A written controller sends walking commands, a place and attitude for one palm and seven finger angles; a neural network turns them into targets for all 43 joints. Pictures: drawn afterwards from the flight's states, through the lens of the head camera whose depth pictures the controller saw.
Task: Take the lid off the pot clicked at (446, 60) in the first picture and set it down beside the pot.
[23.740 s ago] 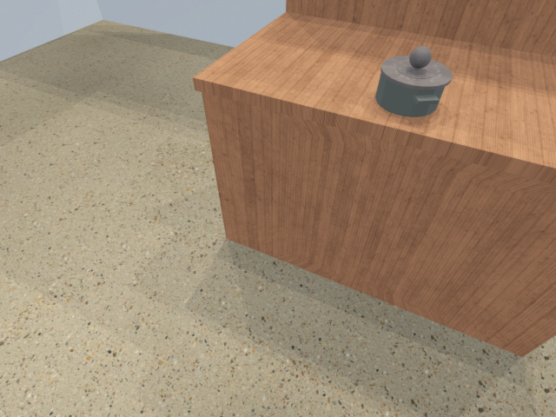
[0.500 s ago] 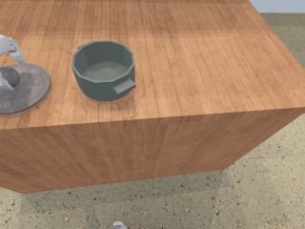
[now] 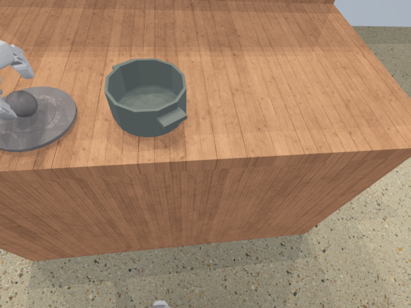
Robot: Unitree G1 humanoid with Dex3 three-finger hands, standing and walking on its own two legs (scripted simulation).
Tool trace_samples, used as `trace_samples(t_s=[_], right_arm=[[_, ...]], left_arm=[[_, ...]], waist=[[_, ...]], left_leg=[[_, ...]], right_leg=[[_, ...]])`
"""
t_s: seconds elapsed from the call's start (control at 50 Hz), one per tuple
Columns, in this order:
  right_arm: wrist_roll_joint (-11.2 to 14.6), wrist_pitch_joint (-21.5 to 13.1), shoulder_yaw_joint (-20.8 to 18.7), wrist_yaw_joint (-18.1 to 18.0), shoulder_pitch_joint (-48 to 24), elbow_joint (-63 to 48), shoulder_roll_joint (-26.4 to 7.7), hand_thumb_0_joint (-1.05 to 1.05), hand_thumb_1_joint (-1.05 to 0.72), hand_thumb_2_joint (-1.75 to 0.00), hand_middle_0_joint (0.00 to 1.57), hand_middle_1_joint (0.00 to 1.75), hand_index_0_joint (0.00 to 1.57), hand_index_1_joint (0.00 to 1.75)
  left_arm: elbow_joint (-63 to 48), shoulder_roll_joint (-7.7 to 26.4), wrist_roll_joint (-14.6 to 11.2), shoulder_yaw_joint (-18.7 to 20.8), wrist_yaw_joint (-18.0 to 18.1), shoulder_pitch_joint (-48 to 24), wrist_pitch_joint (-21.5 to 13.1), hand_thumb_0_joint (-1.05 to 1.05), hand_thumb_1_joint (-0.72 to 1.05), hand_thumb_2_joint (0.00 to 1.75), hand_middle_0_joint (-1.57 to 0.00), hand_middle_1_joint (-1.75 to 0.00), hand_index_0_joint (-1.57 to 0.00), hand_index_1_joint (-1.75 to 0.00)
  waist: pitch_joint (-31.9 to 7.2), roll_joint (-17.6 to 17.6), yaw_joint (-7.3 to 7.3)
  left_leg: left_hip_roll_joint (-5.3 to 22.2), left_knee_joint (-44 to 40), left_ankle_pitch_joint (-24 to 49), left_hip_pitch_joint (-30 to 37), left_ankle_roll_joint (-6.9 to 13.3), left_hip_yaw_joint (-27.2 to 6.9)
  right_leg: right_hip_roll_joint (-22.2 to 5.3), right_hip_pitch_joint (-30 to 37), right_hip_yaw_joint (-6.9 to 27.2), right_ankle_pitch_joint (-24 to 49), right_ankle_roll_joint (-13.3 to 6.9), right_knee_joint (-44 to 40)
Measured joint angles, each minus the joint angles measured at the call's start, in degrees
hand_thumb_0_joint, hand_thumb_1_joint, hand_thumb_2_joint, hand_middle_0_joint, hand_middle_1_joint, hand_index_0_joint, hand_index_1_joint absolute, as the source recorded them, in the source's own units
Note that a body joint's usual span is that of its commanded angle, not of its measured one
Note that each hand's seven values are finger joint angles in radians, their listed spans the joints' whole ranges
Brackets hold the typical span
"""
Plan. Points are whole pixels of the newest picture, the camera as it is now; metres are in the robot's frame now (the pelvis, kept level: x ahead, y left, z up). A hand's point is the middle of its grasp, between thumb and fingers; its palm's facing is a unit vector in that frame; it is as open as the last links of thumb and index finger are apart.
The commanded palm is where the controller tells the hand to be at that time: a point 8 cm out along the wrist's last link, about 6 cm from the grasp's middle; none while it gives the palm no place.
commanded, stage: raise the empty hand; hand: left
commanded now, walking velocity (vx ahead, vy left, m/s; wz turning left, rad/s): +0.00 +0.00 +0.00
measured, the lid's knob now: (22, 103) +0.49 +0.34 +0.09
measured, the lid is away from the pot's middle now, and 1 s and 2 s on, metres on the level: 0.24 0.24 0.24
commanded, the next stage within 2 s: draw the hand back to the body in 1.08 s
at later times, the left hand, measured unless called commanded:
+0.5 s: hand out of the picture +0.47 +0.34 +0.21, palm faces -0.30 -0.10 -0.95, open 11.0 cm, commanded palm +0.48 +0.33 +0.27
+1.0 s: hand out of the picture +0.48 +0.34 +0.25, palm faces -0.25 -0.11 -0.96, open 11.0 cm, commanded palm +0.49 +0.33 +0.32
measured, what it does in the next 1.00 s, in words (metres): stands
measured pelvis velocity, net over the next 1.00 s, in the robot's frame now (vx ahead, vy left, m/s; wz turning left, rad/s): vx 0.01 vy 0.00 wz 0.02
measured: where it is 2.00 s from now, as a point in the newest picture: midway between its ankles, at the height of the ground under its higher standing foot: outside the picture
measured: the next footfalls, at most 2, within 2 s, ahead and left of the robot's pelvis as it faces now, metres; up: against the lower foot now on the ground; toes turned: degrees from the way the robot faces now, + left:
none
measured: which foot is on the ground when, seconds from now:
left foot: down 0.00-1.00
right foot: down 0.00-1.00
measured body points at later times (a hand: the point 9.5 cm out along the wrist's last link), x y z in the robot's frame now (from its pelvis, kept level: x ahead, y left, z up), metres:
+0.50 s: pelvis +0.00 +0.01 +0.01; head +0.07 +0.02 +0.45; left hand +0.48 +0.34 +0.26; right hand +0.04 -0.27 -0.11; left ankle +0.03 +0.09 -0.72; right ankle -0.03 -0.16 -0.72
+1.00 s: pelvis +0.01 +0.00 +0.01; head +0.08 +0.01 +0.46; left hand +0.49 +0.34 +0.31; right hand +0.05 -0.28 -0.11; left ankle +0.03 +0.09 -0.72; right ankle -0.03 -0.16 -0.72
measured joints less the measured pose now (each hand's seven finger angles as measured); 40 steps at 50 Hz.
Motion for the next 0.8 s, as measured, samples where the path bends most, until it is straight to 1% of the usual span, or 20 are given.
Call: trace_samples(t_s=[0.1,0.18,0.24,0.28,0.36,0.44,0.54,0.66,0.7,0.8], right_arm=[[0.07,-0.10,-0.04,0.22,0.36,0.17,-0.20,0.01,-0.90,-0.90,0.21,0.30,0.20,0.30],[0.00,-0.07,-0.22,0.21,0.75,0.46,-0.07,0.01,-0.90,-0.90,0.21,0.30,0.20,0.30],[0.08,0.04,-0.10,0.37,0.79,0.54,-0.01,0.01,-0.90,-0.90,0.21,0.30,0.20,0.30],[0.23,0.09,0.11,0.55,0.66,0.42,-0.03,0.01,-0.90,-0.90,0.21,0.30,0.20,0.30],[0.15,0.21,0.07,0.93,0.67,0.03,-0.17,0.01,-0.90,-0.90,0.21,0.30,0.20,0.30],[0.08,0.14,-0.10,1.05,0.87,0.17,-0.05,0.01,-0.90,-0.90,0.21,0.30,0.20,0.30],[0.15,-0.13,0.10,1.25,0.74,0.48,0.05,0.01,-0.90,-0.90,0.21,0.30,0.20,0.30],[0.05,-0.35,0.12,1.62,0.44,0.30,-0.17,0.01,-0.90,-0.90,0.21,0.30,0.20,0.30],[0.09,-0.44,0.24,1.57,0.32,0.34,-0.22,0.01,-0.90,-0.90,0.21,0.30,0.20,0.30],[0.24,-0.70,0.40,1.64,0.28,0.61,-0.16,0.01,-0.90,-0.90,0.21,0.30,0.20,0.30]], left_arm=[[0.28,-0.03,0.19,-2.60,-1.32,-1.92,1.82,0.00,-0.10,0.84,-0.45,-0.69,-0.45,-0.69],[-1.48,-0.26,-0.38,-2.28,-2.38,-2.15,1.52,0.00,-0.10,0.84,-0.45,-0.69,-0.45,-0.69],[-0.88,-0.23,-0.66,-1.92,-2.54,-3.13,1.32,0.00,-0.10,0.84,-0.45,-0.69,-0.45,-0.69],[-0.01,0.07,-0.55,-2.22,-2.57,-3.94,1.76,0.00,-0.10,0.84,-0.45,-0.69,-0.45,-0.69],[0.18,0.36,0.51,-2.67,-2.84,-4.70,2.60,0.00,-0.10,0.84,-0.45,-0.69,-0.45,-0.69],[-1.18,0.10,0.36,-3.21,-3.76,-5.33,3.11,0.00,-0.10,0.84,-0.45,-0.69,-0.45,-0.69],[-0.03,-0.18,-0.15,-3.81,-4.13,-7.77,3.56,0.00,-0.10,0.84,-0.45,-0.69,-0.45,-0.69],[0.31,0.05,1.05,-4.64,-4.51,-9.35,4.91,0.00,-0.10,0.84,-0.45,-0.69,-0.45,-0.69],[0.18,0.33,0.94,-4.16,-4.69,-9.61,4.93,0.00,-0.10,0.84,-0.45,-0.69,-0.45,-0.69],[1.52,0.83,0.93,-5.07,-5.30,-11.71,6.10,0.00,-0.10,0.84,-0.45,-0.69,-0.45,-0.69]], waist=[[0.45,0.22,0.40],[0.22,0.31,0.50],[-0.05,0.27,0.27],[0.10,0.25,0.05],[0.54,0.59,0.04],[0.62,0.65,0.39],[0.30,0.48,0.33],[0.55,0.58,0.22],[0.63,0.53,0.21],[0.69,0.15,0.09]], left_leg=[[-0.24,-0.48,0.27,0.57,0.13,-0.06],[-0.41,-1.01,0.47,1.15,0.23,-0.04],[-0.47,-1.22,0.45,1.63,0.27,0.05],[-0.49,-1.31,0.45,1.89,0.29,0.14],[-0.58,-1.64,0.67,2.14,0.38,0.17],[-0.79,-2.39,1.07,2.57,0.47,0.13],[-0.99,-3.07,1.30,3.27,0.45,0.03],[-1.06,-3.71,1.56,3.82,0.42,-0.01],[-1.10,-4.04,1.66,4.15,0.42,0.07],[-1.14,-4.79,1.85,4.79,0.30,0.03]], right_leg=[[-0.20,0.65,-0.10,0.20,-0.12,-0.49],[-0.36,1.28,-0.10,0.42,-0.02,-1.10],[-0.43,1.72,-0.01,0.43,-0.01,-1.30],[-0.46,1.93,0.06,0.42,-0.05,-1.33],[-0.53,2.21,0.09,0.65,-0.17,-1.71],[-0.72,2.66,0.02,0.97,-0.15,-2.40],[-0.90,3.39,-0.11,1.11,-0.18,-3.03],[-0.94,3.94,-0.15,1.35,-0.31,-3.66],[-0.99,4.20,-0.06,1.45,-0.15,-3.92],[-1.03,4.80,-0.10,1.59,0.00,-4.57]])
